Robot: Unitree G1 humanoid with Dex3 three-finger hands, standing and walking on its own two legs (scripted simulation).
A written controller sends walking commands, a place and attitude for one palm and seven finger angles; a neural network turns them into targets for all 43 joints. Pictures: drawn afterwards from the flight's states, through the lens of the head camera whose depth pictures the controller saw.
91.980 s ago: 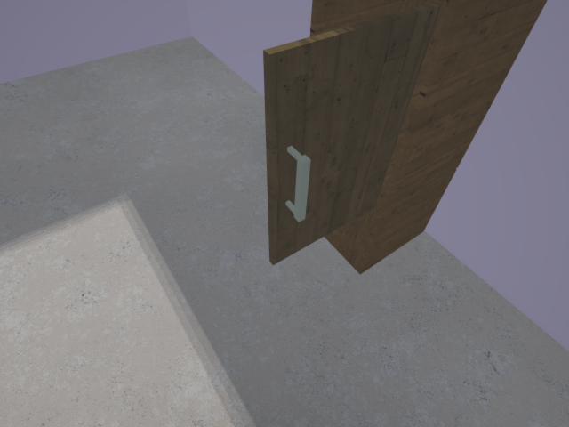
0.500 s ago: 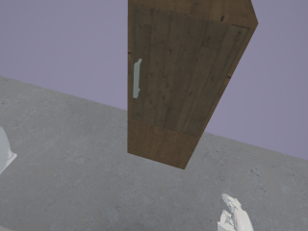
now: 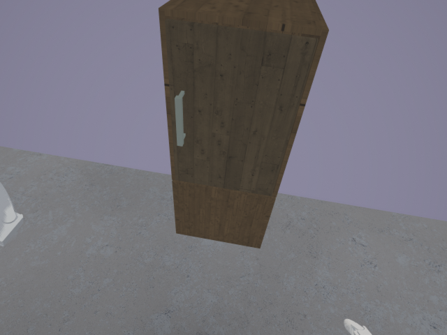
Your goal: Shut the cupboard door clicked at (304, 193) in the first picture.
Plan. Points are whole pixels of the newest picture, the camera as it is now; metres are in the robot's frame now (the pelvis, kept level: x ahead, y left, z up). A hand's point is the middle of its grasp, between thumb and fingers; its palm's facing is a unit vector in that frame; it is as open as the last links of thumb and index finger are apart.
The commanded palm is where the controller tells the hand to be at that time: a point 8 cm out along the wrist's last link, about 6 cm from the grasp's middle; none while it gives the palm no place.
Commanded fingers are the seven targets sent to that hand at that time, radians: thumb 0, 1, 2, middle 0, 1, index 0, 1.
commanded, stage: stop stepping back and stand still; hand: left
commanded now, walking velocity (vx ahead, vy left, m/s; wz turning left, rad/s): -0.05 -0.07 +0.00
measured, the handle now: (181, 119) +0.75 +0.13 -0.01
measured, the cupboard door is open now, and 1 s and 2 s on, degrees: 0 0 0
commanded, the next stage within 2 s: let the arm hang, fingers relaxed in 0.40 s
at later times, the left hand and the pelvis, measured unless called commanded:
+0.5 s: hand (23, 229) +0.20 +0.25 +0.19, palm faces +0.37 -0.82 -0.42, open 7.5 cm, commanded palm none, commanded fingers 0.00 0.90 0.90 -0.20 -0.30 -0.20 -0.30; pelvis -0.01 +0.01 +0.03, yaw +0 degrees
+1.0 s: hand out of the picture -0.11 +0.18 -0.15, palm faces +0.05 -0.98 -0.19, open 7.2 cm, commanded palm none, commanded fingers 0.00 0.90 0.90 -0.20 -0.30 -0.20 -0.30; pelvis -0.01 +0.00 +0.03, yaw +2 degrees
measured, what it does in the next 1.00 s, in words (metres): steps on the spot: left foot, then right foot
